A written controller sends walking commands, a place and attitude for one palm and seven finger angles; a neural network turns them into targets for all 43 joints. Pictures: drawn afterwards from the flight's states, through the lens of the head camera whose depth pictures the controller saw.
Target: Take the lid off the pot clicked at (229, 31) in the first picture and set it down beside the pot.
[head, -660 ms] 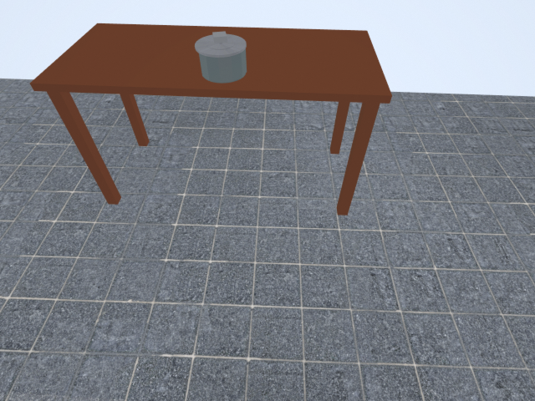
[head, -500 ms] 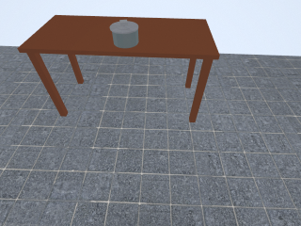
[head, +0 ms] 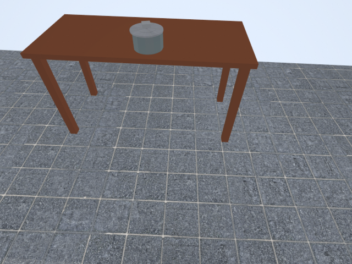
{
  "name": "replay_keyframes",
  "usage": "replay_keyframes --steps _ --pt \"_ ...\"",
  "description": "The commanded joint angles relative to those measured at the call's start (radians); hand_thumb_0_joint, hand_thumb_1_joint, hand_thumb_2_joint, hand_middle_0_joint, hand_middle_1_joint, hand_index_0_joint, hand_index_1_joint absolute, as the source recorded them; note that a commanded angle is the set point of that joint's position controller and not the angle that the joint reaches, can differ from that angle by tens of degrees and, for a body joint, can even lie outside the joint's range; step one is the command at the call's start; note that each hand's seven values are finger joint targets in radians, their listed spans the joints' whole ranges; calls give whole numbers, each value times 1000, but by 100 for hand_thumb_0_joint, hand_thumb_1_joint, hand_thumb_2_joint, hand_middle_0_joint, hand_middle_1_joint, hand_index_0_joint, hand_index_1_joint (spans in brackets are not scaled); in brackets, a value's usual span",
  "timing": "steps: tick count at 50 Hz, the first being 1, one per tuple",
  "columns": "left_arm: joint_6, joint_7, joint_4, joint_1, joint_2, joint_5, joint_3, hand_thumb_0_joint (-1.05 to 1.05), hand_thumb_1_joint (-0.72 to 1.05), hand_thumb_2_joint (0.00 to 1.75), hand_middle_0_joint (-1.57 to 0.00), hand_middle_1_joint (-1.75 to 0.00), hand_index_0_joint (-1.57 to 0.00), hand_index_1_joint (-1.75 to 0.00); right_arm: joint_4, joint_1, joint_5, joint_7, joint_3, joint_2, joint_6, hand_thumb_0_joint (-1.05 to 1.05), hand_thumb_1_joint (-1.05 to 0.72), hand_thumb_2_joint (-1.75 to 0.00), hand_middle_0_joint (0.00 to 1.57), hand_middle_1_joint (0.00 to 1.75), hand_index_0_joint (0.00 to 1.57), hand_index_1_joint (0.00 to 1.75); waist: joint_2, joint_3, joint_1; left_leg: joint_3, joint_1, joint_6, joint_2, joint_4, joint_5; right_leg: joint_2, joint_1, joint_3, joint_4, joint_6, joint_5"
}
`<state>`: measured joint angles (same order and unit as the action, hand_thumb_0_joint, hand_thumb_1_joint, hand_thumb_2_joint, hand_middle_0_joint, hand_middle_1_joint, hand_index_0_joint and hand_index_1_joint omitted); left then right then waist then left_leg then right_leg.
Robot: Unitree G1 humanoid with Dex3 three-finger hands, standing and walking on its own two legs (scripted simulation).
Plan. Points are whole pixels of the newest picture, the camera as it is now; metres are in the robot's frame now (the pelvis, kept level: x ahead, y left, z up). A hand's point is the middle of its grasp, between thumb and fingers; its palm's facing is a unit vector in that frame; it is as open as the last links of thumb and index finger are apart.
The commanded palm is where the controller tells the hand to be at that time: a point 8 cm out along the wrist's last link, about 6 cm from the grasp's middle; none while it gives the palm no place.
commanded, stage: walk to a spot facing it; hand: left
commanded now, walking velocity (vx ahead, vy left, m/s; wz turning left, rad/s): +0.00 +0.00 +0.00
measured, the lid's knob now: (146, 24) +1.21 +0.22 +0.03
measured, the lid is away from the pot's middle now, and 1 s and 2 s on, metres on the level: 0.00 0.00 0.00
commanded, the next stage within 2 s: take the last steps up to it in 0.96 s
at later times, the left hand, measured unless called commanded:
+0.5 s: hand out of the picture +0.03 +0.24 -0.19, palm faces +0.08 -0.99 -0.15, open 7.4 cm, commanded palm none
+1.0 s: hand (112, 183) +0.40 +0.24 -0.19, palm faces +0.11 -0.98 -0.19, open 7.4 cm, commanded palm none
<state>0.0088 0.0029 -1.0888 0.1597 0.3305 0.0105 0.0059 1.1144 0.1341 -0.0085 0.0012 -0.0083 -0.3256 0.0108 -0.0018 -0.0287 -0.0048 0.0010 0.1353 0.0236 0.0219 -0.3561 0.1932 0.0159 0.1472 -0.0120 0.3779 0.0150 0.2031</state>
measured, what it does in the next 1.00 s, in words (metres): walks ahead: right foot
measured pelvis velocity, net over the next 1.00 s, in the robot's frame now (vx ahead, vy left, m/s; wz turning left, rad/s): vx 0.31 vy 0.06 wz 0.08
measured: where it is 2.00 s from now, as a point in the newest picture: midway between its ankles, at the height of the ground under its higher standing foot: (170, 196)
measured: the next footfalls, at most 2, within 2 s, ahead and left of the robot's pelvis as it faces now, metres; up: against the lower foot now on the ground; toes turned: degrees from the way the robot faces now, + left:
right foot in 0.90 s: +0.42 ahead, +0.01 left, +0.00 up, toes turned -2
left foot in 1.46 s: +0.60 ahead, +0.20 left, +0.00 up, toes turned +10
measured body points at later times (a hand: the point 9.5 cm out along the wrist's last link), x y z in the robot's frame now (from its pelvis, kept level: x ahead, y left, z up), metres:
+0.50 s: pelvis +0.08 +0.06 -0.01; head +0.08 +0.09 +0.44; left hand +0.02 +0.29 -0.18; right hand +0.05 -0.17 -0.15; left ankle +0.04 +0.13 -0.75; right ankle +0.02 -0.08 -0.68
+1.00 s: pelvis +0.31 +0.06 -0.03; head +0.33 +0.05 +0.42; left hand +0.39 +0.29 -0.17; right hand +0.24 -0.15 -0.19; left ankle +0.14 +0.15 -0.64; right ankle +0.38 +0.02 -0.75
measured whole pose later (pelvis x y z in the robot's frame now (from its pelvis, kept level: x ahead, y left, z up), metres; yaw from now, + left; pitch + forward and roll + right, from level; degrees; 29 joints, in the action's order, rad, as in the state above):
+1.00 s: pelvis +0.31 +0.06 -0.03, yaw +5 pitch -2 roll +0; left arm 0.08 0.00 -0.99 0.16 0.16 0.02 -0.05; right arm 1.17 0.43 0.00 -0.02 0.03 -0.11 0.05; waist 0.02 -0.08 -0.02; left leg 0.02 0.23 -0.05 0.01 -1.26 0.41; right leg 0.05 0.37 0.17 0.65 0.13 0.26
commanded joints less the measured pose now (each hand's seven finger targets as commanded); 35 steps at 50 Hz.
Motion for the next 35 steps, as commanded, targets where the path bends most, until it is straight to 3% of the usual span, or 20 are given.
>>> replay_keyframes --steps 1,4,5,6,8,11,13,15,17,18,19,20,21,22,23,24,27,29,33,35 --pt "25 -15 60 -38 207 0 -41 0 90 90 -20 -30 -20 -30 -58 -39 1 -16 38 -199 24 0 -90 -90 20 30 20 30 -1 59 3 -89 -21 -41 99 47 -114 -130 7 -117 -75 18 -126" --pt "23 -15 59 -37 205 0 -41 0 90 90 -20 -30 -20 -30 -57 -40 0 -16 38 -198 23 0 -90 -90 20 30 20 30 11 49 4 -92 -16 -42 99 52 -112 -128 9 -114 -74 16 -119" --pt "14 -19 41 4 125 -2 -25 0 90 90 -20 -30 -20 -30 -40 -6 -3 -13 20 -117 16 0 -90 -90 20 30 20 30 1 71 4 -82 -13 -33 93 40 -72 -129 -7 -102 -72 3 -56" --pt "4 -19 28 41 90 1 -17 0 90 90 -20 -30 -20 -30 -30 29 -6 -9 10 -76 6 0 -90 -90 20 30 20 30 -9 56 9 -71 10 -31 77 19 27 -126 -2 -103 -70 -1 81" --pt "-8 -12 24 83 108 8 -26 0 90 90 -20 -30 -20 -30 -29 55 -13 -4 15 -66 -6 0 -90 -90 20 30 20 30 -52 -13 20 -53 110 -39 36 -27 257 -138 29 -145 -111 16 355" --pt "-8 -10 34 154 157 12 -54 0 90 90 -20 -30 -20 -30 -59 64 -16 0 23 -43 -11 0 -90 -90 20 30 20 30 -184 -80 44 26 279 -33 -14 -247 294 -263 20 -298 -223 95 574" --pt "6 -13 47 172 155 13 -67 0 90 90 -20 -30 -20 -30 -85 63 -14 4 35 -38 -2 0 -90 -90 20 30 20 30 -171 -111 40 19 334 -40 18 -372 286 -332 22 -342 -251 154 542" --pt "22 -13 58 155 135 15 -73 0 90 90 -20 -30 -20 -30 -92 99 -9 11 39 -15 11 0 -90 -90 20 30 20 30 -126 -108 15 31 301 -46 40 -340 260 -328 29 -260 -208 166 401" --pt "24 -10 64 132 112 13 -70 0 90 90 -20 -30 -20 -30 -69 185 -6 16 40 27 21 0 -90 -90 20 30 20 30 -100 -100 -25 82 109 -48 12 -199 179 -273 148 -132 -139 130 363" --pt "21 -10 68 117 81 11 -67 0 90 90 -20 -30 -20 -30 -44 266 -5 11 41 33 27 0 -90 -90 20 30 20 30 -47 -99 -57 73 -17 -50 4 -118 155 -221 235 -69 -49 100 361" --pt "17 -5 78 116 29 6 -59 0 90 90 -20 -30 -20 -30 -13 370 -9 2 55 -9 34 0 -90 -90 20 30 20 30 113 -85 -87 -81 -99 -76 65 4 273 -129 319 22 161 56 320" --pt "16 3 107 104 -43 1 -47 0 90 90 -20 -30 -20 -30 10 478 -20 -10 85 -105 42 0 -90 -90 20 30 20 30 378 -85 -117 -446 -161 -158 295 195 460 -12 499 147 493 -5 349" --pt "28 -2 143 42 -27 14 -49 0 90 90 -20 -30 -20 -30 5 506 -15 -20 80 -102 41 0 -90 -90 20 30 20 30 270 -120 -109 -566 -144 -209 352 253 408 -29 585 47 649 8 348" --pt "32 -5 131 44 -10 22 -58 0 90 90 -20 -30 -20 -30 -1 477 -10 -23 71 -69 44 0 -90 -90 20 30 20 30 229 -128 -83 -546 -115 -220 348 241 365 -74 606 2 739 18 281" --pt "36 2 113 41 -20 22 -63 0 90 90 -20 -30 -20 -30 -11 439 -7 -25 61 -18 52 0 -90 -90 20 30 20 30 111 -153 -68 -479 -84 -216 320 232 287 -105 612 -4 777 18 198" --pt "38 10 96 61 -35 22 -62 0 90 90 -20 -30 -20 -30 -20 404 -5 -26 51 15 64 0 -90 -90 20 30 20 30 67 -152 -43 -387 -74 -199 287 226 155 -125 589 -5 780 11 125" --pt "31 17 63 131 -87 17 -57 0 90 90 -20 -30 -20 -30 -3 421 6 -38 39 63 90 0 -90 -90 20 30 20 30 64 -70 -10 -153 -165 -156 204 164 -316 -111 551 48 785 -17 28" --pt "24 14 67 126 -97 19 -59 0 90 90 -20 -30 -20 -30 17 459 6 -43 39 75 96 0 -90 -90 20 30 20 30 101 -51 -10 -97 -214 -135 190 144 -480 -100 586 70 794 -22 21" --pt "19 19 107 24 -117 14 -60 0 90 90 -20 -30 -20 -30 45 489 7 -51 31 107 98 0 -90 -90 20 30 20 30 101 -104 -18 -41 -210 -125 182 173 -521 -98 643 107 682 -24 -50" --pt "23 23 134 -58 -132 8 -56 0 90 90 -20 -30 -20 -30 54 502 3 -54 28 120 98 0 -90 -90 20 30 20 30 109 -146 -39 -20 -192 -123 165 182 -546 -83 609 138 549 -17 -85"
